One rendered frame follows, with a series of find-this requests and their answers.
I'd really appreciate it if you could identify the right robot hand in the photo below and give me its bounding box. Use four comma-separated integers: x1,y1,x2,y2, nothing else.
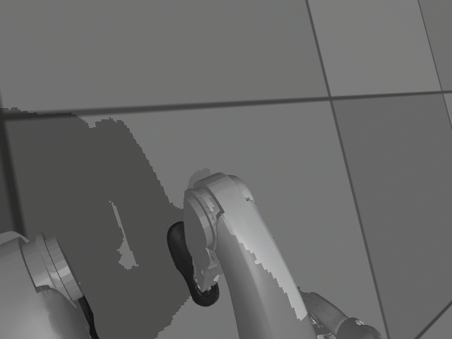
297,287,348,339

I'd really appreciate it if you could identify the right robot foot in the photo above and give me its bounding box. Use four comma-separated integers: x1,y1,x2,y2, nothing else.
167,222,219,307

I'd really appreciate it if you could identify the left robot foot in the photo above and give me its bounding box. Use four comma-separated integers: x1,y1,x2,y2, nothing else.
78,295,99,339

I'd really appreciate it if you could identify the right robot arm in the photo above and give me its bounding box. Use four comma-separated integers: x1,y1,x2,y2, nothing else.
336,318,384,339

